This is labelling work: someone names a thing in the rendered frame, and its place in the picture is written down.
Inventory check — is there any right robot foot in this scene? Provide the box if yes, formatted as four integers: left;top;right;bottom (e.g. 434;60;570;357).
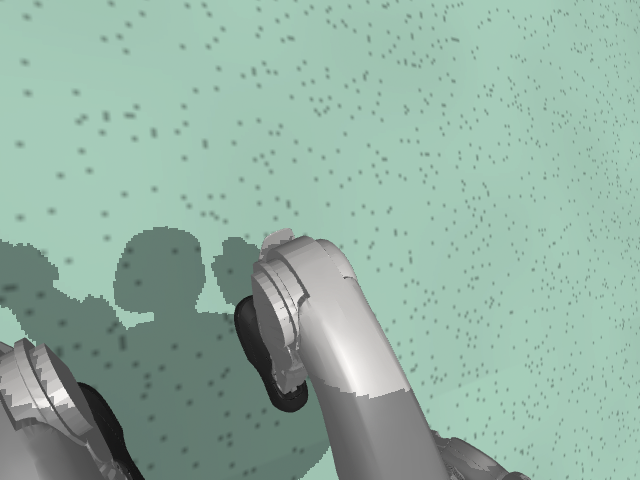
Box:
234;295;308;413

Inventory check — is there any left robot foot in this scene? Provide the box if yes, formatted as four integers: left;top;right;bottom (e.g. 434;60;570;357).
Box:
77;382;145;480

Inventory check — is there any right robot hand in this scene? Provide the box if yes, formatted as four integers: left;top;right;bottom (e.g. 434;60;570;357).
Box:
430;429;509;480

